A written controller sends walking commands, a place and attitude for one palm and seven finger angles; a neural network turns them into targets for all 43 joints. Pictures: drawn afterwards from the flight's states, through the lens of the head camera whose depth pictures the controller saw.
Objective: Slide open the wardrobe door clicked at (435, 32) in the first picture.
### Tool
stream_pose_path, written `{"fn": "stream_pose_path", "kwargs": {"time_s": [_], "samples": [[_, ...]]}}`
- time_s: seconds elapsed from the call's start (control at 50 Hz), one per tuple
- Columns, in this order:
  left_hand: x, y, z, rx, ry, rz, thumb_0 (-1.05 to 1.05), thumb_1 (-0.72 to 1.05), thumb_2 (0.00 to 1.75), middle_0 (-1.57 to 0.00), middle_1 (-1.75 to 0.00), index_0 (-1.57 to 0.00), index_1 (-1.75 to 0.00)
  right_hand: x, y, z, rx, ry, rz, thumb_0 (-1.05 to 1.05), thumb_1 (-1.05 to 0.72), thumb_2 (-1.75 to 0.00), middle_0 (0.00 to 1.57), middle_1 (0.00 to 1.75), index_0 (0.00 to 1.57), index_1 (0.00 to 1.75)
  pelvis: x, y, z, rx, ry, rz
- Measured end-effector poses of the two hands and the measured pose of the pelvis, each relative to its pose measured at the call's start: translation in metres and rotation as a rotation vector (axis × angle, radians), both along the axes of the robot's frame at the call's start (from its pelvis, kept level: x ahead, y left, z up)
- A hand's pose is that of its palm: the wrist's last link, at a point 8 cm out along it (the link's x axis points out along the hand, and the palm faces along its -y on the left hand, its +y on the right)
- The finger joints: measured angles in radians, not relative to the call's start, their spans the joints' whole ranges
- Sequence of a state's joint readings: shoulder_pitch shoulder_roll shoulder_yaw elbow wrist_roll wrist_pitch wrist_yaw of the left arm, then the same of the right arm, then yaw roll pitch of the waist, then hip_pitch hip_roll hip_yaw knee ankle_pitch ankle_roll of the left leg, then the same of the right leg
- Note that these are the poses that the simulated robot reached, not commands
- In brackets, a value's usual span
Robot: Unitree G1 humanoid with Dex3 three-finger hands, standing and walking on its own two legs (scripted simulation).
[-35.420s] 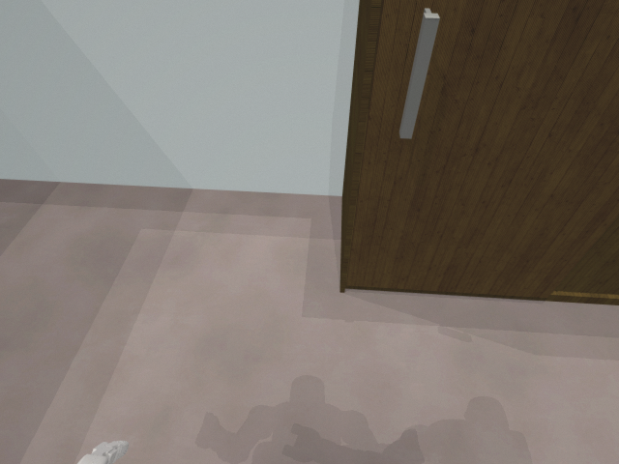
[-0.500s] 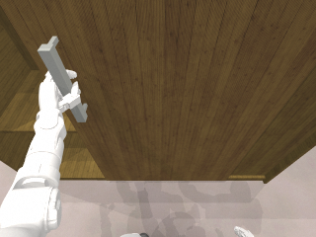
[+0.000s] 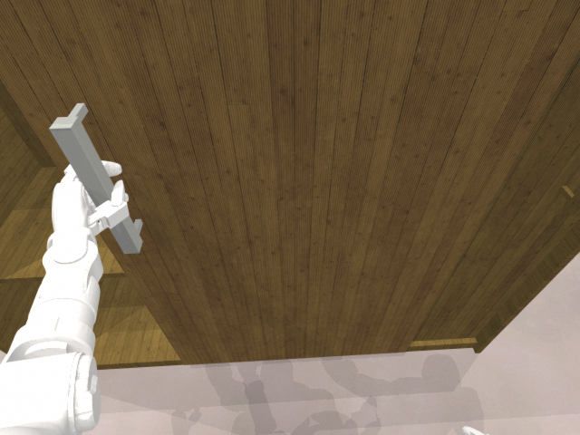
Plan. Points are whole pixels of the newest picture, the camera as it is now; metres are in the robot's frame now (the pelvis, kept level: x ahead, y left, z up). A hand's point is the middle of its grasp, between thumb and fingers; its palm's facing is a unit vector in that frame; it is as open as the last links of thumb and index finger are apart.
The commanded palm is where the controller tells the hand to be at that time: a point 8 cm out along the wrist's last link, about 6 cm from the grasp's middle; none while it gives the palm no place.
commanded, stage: loosen the grip on the handle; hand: left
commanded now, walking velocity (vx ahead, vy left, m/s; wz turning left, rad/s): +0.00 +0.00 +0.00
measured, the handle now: (109, 186) +0.44 +0.31 +0.11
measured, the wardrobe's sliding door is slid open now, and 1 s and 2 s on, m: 0.46 0.46 0.46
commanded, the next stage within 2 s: slip the hand off the handle in 0.60 s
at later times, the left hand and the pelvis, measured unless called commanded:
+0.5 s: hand (113, 210) +0.39 +0.29 +0.11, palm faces +0.40 -0.90 -0.19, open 13.4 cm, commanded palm +0.35 +0.31 +0.11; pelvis -0.03 +0.02 -0.01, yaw +1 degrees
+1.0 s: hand (77, 212) +0.39 +0.34 +0.11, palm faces +0.45 -0.87 -0.21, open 14.4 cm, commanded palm +0.35 +0.36 +0.11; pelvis -0.02 +0.02 -0.01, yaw +1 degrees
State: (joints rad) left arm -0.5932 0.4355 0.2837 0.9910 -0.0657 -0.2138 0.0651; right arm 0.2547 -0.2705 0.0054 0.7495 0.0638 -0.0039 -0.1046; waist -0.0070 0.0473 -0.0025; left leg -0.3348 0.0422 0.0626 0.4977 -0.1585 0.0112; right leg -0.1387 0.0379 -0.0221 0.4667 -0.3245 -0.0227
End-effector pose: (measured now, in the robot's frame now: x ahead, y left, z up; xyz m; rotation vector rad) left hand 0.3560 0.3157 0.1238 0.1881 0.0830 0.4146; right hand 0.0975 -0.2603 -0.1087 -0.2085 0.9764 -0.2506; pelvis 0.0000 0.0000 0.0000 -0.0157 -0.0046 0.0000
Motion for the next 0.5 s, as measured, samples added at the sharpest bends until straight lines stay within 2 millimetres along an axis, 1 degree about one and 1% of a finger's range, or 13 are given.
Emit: {"fn": "stream_pose_path", "kwargs": {"time_s": [0.06,0.1,0.14,0.18,0.22,0.28,0.38,0.44,0.5], "samples": [[0.001,0.003,0.001,-0.007,0.007,-0.024,-0.15,0.67,0.76,-0.4,-1.31,-0.35,-1.4,-0.002,0.006,0.001,0.012,-0.008,0.028,0.01,-0.91,-0.9,0.2,0.3,0.2,0.3,-0.004,0.001,-0.001,0.004,0.004,-0.004],[0.002,0.007,0.0,-0.054,0.007,-0.032,-0.14,0.63,0.75,-0.4,-1.33,-0.37,-1.4,-0.003,0.007,0.006,0.009,-0.032,0.054,0.01,-0.9,-0.9,0.2,0.3,0.2,0.3,-0.009,-0.001,-0.002,0.014,0.023,0.01],[-0.001,0.007,0.001,-0.076,-0.012,-0.031,-0.11,0.58,0.74,-0.4,-1.33,-0.38,-1.4,-0.005,0.006,0.012,-0.005,-0.06,0.072,0.01,-0.9,-0.9,0.2,0.3,0.2,0.3,-0.015,-0.002,-0.004,0.013,0.028,0.012],[-0.003,0.004,0.001,-0.05,-0.015,-0.032,-0.09,0.51,0.71,-0.36,-1.31,-0.4,-1.4,-0.008,0.003,0.017,-0.022,-0.091,0.069,0.01,-0.9,-0.9,0.2,0.3,0.2,0.3,-0.021,0.0,-0.005,0.006,0.03,0.006],[-0.003,0.002,0.0,-0.032,-0.019,-0.024,-0.06,0.4,0.66,-0.34,-1.3,-0.39,-1.4,-0.013,0.0,0.02,-0.041,-0.107,0.064,0.01,-0.9,-0.9,0.2,0.3,0.2,0.3,-0.026,0.003,-0.007,-0.001,0.033,0.007],[-0.003,0.002,0.0,-0.018,-0.028,-0.023,-0.03,0.17,0.55,-0.34,-1.3,-0.37,-1.38,-0.023,-0.003,0.022,-0.064,-0.101,0.051,0.01,-0.9,-0.9,0.2,0.3,0.2,0.3,-0.032,0.006,-0.009,-0.006,0.043,0.006],[-0.003,0.003,-0.001,-0.003,-0.039,-0.027,-0.01,-0.2,0.37,-0.35,-1.31,-0.36,-1.35,-0.04,-0.001,0.018,-0.083,-0.062,0.037,0.01,-0.9,-0.9,0.2,0.3,0.2,0.3,-0.035,0.014,-0.012,-0.012,0.055,0.011],[-0.003,0.005,-0.003,-0.001,-0.037,-0.019,-0.01,-0.35,0.3,-0.35,-1.3,-0.35,-1.32,-0.046,0.006,0.012,-0.076,-0.036,0.037,0.01,-0.9,-0.9,0.2,0.3,0.2,0.3,-0.035,0.018,-0.012,-0.015,0.059,0.014],[-0.003,0.011,-0.006,-0.005,-0.021,0.0,-0.01,-0.44,0.25,-0.34,-1.28,-0.34,-1.29,-0.049,0.015,0.007,-0.062,-0.02,0.038,0.01,-0.9,-0.9,0.2,0.3,0.2,0.3,-0.033,0.022,-0.013,-0.016,0.063,0.015]]}}
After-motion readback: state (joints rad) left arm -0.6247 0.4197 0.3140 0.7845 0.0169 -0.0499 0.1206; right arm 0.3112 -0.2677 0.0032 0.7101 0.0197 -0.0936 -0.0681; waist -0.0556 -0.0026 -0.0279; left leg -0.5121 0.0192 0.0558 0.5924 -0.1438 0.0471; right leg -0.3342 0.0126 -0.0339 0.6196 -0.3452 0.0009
